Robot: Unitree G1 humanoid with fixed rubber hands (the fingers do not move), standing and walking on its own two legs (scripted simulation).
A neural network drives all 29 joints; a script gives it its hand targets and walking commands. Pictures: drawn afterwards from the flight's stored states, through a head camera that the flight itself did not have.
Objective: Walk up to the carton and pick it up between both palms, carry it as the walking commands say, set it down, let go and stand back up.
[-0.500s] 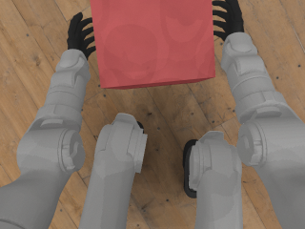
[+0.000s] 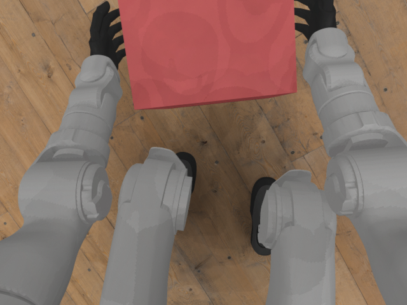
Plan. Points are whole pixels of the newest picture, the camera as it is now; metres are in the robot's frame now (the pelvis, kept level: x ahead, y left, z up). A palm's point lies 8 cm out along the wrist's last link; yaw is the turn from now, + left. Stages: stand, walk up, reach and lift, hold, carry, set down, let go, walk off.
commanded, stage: set down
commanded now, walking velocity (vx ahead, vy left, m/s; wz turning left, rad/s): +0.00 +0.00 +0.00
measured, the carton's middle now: (210, 51) +0.50 +0.08 -0.26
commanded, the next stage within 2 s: let go in 1.86 s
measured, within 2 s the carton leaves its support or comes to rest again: neither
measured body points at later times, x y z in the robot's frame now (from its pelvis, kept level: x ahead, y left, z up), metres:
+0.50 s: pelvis +0.00 +0.01 +0.00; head +0.37 +0.04 +0.24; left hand +0.44 +0.30 -0.22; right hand +0.53 -0.13 -0.21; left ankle +0.13 +0.12 -0.34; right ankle +0.10 -0.11 -0.34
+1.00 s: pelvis +0.01 +0.00 +0.07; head +0.35 +0.05 +0.36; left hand +0.44 +0.31 -0.08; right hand +0.55 -0.11 -0.09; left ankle +0.13 +0.12 -0.34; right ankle +0.10 -0.11 -0.34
